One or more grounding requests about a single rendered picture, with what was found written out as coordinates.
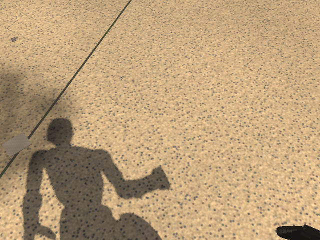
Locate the right robot hand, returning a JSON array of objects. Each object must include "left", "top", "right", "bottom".
[{"left": 276, "top": 224, "right": 320, "bottom": 240}]

